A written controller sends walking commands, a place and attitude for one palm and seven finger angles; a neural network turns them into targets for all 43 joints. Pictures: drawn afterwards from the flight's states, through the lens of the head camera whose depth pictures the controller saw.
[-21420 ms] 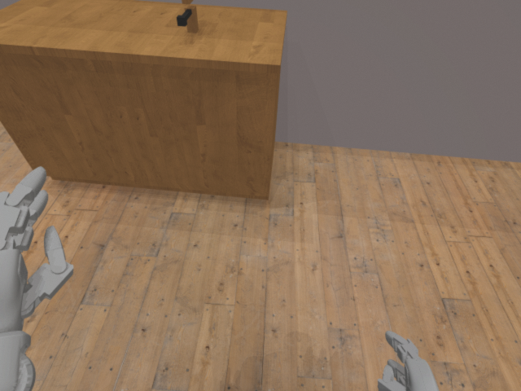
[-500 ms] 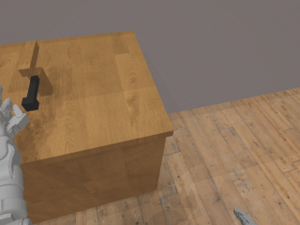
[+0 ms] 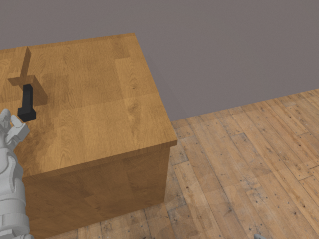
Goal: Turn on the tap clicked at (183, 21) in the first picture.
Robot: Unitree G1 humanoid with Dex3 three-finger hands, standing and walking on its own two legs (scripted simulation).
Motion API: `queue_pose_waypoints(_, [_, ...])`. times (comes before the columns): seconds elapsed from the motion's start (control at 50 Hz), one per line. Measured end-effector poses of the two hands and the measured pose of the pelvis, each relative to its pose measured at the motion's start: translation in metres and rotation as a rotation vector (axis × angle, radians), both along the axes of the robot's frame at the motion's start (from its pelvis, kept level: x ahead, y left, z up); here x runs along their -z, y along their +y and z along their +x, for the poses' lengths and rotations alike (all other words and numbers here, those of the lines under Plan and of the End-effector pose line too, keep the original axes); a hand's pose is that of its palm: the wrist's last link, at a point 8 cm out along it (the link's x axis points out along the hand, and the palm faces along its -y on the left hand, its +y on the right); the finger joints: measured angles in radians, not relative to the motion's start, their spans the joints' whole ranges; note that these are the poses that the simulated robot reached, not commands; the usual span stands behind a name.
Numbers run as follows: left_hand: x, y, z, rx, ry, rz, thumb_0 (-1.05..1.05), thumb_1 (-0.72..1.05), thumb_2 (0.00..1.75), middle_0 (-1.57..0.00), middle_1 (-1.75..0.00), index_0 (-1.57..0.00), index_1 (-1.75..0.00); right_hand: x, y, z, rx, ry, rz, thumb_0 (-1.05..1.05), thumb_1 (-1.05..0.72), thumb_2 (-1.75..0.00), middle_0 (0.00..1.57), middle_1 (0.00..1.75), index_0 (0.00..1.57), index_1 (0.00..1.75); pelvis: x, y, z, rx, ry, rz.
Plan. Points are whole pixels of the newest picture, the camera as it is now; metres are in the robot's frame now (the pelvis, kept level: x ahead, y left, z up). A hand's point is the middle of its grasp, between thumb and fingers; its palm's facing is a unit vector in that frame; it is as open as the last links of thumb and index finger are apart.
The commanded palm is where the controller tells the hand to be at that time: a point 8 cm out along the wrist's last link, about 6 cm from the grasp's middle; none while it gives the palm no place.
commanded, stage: push the lever round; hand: left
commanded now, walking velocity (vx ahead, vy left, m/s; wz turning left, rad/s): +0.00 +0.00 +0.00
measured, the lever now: (27, 113) +0.38 +0.35 +0.10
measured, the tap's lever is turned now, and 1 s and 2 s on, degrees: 5 31 52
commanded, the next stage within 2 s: none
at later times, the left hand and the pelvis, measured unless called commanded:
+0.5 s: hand (35, 126) +0.35 +0.32 +0.09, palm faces +0.64 -0.77 -0.07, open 7.7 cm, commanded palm +0.31 +0.34 +0.09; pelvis +0.00 +0.00 +0.00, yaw +1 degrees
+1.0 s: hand (54, 118) +0.38 +0.28 +0.09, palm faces +0.72 -0.69 -0.08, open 7.7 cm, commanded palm +0.33 +0.30 +0.09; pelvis -0.01 +0.00 +0.00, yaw +1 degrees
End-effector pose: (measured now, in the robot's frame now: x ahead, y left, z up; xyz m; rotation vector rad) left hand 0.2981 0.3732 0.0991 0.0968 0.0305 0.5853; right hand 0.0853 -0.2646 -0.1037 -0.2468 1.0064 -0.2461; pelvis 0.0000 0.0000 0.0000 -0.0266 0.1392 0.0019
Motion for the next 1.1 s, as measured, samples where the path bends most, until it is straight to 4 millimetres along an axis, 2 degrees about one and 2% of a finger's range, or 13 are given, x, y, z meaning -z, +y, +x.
queue_pose_waypoints(0.54, [0.004, -0.027, 0.003, -0.115, -0.030, -0.020, 0.02, 0.93, 0.91, -0.15, -0.15, -0.15, -0.15, 0.000, 0.019, 0.023, -0.051, -0.044, 0.030, 0.01, -0.91, -0.90, 0.20, 0.30, 0.20, 0.30, 0.001, 0.005, -0.004, -0.011, -0.015, 0.000])
queue_pose_waypoints(0.84, [0.004, -0.053, 0.016, -0.181, -0.024, -0.014, 0.01, 0.92, 0.92, -0.15, -0.15, -0.15, -0.15, 0.005, 0.023, 0.017, -0.061, -0.017, 0.041, 0.01, -0.91, -0.90, 0.20, 0.30, 0.20, 0.30, 0.002, 0.005, -0.008, -0.018, -0.015, 0.000])
queue_pose_waypoints(1.1, [0.003, -0.073, 0.031, -0.251, -0.012, -0.013, 0.02, 0.91, 0.91, -0.15, -0.15, -0.15, -0.15, 0.008, 0.015, 0.004, -0.039, 0.015, 0.042, 0.01, -0.91, -0.90, 0.20, 0.30, 0.20, 0.30, 0.002, 0.000, -0.010, -0.013, -0.007, 0.002])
